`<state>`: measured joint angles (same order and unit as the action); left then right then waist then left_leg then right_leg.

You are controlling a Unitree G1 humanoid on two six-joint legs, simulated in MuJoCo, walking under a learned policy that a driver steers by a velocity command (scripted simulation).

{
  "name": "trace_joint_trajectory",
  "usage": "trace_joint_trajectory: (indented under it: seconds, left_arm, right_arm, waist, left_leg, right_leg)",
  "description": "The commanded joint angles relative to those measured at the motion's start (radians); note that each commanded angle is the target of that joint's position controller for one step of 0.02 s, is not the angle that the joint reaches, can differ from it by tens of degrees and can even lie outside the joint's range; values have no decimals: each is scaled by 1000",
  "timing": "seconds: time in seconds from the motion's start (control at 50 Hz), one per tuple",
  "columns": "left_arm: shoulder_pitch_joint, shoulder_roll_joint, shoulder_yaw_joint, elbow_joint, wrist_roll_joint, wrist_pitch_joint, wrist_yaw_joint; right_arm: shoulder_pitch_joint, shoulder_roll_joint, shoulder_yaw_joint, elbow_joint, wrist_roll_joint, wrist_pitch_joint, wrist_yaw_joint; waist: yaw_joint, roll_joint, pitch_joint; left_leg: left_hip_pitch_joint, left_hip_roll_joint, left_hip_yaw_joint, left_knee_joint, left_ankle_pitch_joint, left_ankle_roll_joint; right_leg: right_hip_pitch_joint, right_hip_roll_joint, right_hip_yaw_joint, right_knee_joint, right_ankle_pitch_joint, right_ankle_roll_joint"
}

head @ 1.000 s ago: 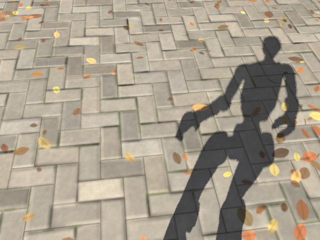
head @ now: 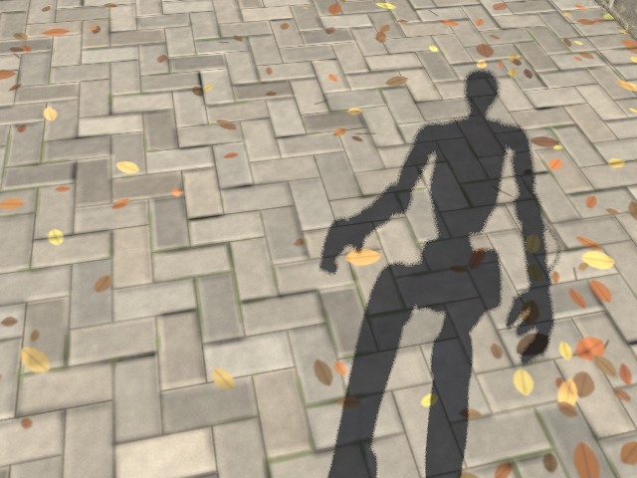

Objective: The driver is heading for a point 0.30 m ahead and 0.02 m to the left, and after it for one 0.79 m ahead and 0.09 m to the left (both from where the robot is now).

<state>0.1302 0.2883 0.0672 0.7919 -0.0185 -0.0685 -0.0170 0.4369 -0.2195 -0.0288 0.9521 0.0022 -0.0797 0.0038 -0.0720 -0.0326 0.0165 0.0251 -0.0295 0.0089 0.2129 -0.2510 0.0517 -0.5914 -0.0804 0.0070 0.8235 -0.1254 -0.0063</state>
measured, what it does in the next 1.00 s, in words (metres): walks ahead, turning left: right foot, then left foot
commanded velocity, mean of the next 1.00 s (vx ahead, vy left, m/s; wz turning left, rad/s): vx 0.48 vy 0.00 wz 0.24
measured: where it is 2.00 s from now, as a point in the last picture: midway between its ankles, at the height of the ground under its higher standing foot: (256, 352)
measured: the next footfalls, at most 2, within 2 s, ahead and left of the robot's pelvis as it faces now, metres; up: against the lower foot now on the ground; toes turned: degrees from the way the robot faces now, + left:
right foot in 0.22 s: +0.31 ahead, -0.14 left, +0.00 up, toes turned -1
left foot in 0.76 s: +0.60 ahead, +0.10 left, +0.00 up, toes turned +12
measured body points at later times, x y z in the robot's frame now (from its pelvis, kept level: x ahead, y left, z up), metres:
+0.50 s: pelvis +0.28 -0.06 +0.00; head +0.29 -0.06 +0.45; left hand +0.30 +0.21 -0.13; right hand +0.43 -0.33 -0.11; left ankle +0.40 +0.12 -0.67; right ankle +0.27 -0.14 -0.75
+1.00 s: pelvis +0.57 +0.03 +0.00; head +0.60 +0.05 +0.45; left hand +0.65 +0.34 -0.11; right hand +0.73 -0.21 -0.11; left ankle +0.56 +0.09 -0.75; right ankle +0.68 -0.13 -0.67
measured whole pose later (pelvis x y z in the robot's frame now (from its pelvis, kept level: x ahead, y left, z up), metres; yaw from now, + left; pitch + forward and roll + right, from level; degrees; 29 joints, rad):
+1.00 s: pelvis +0.57 +0.03 +0.00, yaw +17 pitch +2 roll +0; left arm 0.13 0.31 0.05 0.78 0.01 -0.10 0.00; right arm 0.30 -0.27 -0.06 0.75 0.01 -0.06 0.02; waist -0.03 -0.02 0.04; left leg -0.22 -0.12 -0.05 0.35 -0.15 0.11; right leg -0.61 -0.10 0.08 0.99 -0.26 0.03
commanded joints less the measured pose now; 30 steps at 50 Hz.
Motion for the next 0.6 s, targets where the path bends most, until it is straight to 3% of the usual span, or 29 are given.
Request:
trace_joint_trajectory:
  seconds: [0.02, 0.08, 0.14, 0.18, 0.2, 0.22, 0.24, 0.26, 0.28, 0.3, 0.32, 0.34, 0.4, 0.46, 0.54, 0.6]
  left_arm:
    - [-181, 4, -14, -109, -3, -18, -12]
    - [-242, 19, -16, -134, -9, -22, -22]
    - [-237, 56, -7, -143, -8, -29, -32]
    - [-101, 105, 19, -109, -5, -28, -25]
    - [70, 142, 41, -55, -7, -23, -16]
    - [255, 202, 58, -15, 4, -17, -4]
    - [305, 266, 65, 12, 12, -18, -14]
    - [277, 158, 39, 13, 3, -20, -15]
    - [181, 121, 25, 3, 2, -24, -12]
    - [105, 106, 19, -9, 8, -28, -13]
    - [59, 83, 13, -13, 19, -33, -16]
    - [38, 63, 6, -10, 31, -39, -17]
    - [47, 69, 7, 18, 20, -52, -18]
    - [90, 105, 16, 49, 28, -56, -1]
    - [128, 126, 14, 71, 25, -52, 13]
    - [189, 137, 15, 102, 18, -41, 17]
  right_arm:
    - [14, -190, -37, -37, 1, -4, -16]
    - [41, -191, -39, -16, 12, -3, -19]
    - [24, -205, -49, -11, 18, 5, -20]
    - [-1, -227, -58, -17, 11, 16, -21]
    - [-8, -214, -52, -23, 5, 25, -23]
    - [4, -180, -36, -47, -12, 27, -25]
    - [156, -15, 8, -51, -3, 6, -12]
    - [75, -133, -17, -45, 26, -19, -5]
    - [-46, -196, -37, -88, 51, -35, -2]
    - [-103, -192, -35, -101, 46, -43, -8]
    - [-124, -183, -41, -103, 28, -41, -12]
    - [-99, -167, -43, -97, 20, -30, -13]
    - [-88, -119, -37, -97, 16, 3, -15]
    - [-191, -125, -37, -134, 11, 15, -15]
    - [-314, -109, -28, -172, 15, 2, 4]
    - [-407, -96, -17, -216, 19, 0, 20]
  waist:
    - [-18, 121, 97]
    - [-18, 125, 131]
    - [25, 126, 108]
    - [110, 152, -4]
    - [191, 143, -110]
    - [248, 41, -253]
    - [151, -258, -414]
    - [191, -171, -345]
    - [173, -124, -163]
    - [140, -26, -90]
    - [107, 1, -44]
    - [70, -22, -42]
    - [39, -30, -12]
    - [62, -10, 38]
    - [109, 3, 53]
    - [149, 15, 74]
  left_leg:
    - [-54, 215, -122, -113, 268, 129]
    - [-50, 249, -111, -122, 269, 132]
    - [43, 289, -97, -53, 431, 107]
    - [69, 274, -65, 131, 788, 82]
    - [6, 228, -33, 329, 858, 55]
    - [-230, 177, -14, 641, 566, 27]
    - [-583, -30, -49, 996, -246, -32]
    - [-697, 4, -161, 1112, -311, -14]
    - [-766, 58, -130, 1123, -224, 3]
    - [-725, 110, -109, 1078, -126, 7]
    - [-680, 143, -100, 1020, -67, 1]
    - [-615, 171, -110, 988, -29, 0]
    - [-591, 194, -93, 902, 1, -25]
    - [-694, 202, -98, 765, 156, -50]
    - [-659, 154, -60, 523, 373, -42]
    - [-685, 134, -40, 425, 401, -30]
  right_leg:
    - [-56, 24, -37, -179, 132, 22]
    - [-14, 35, -28, -258, 179, 3]
    - [24, 45, -18, -303, 125, -45]
    - [225, 100, -59, -300, 72, -87]
    - [449, 117, -73, -306, 77, -116]
    - [774, -63, 136, -273, 25, -176]
    - [1057, -306, 667, -427, -269, -348]
    - [987, -285, 771, -558, -422, -320]
    - [833, -256, 612, -578, -373, -270]
    - [680, -221, 490, -601, -241, -248]
    - [560, -182, 389, -621, -115, -235]
    - [490, -150, 322, -646, -52, -226]
    - [392, -134, 213, -713, 14, -242]
    - [399, -132, 127, -751, 63, -237]
    - [426, -97, -17, -758, 132, -185]
    - [533, -128, -60, -746, 151, -175]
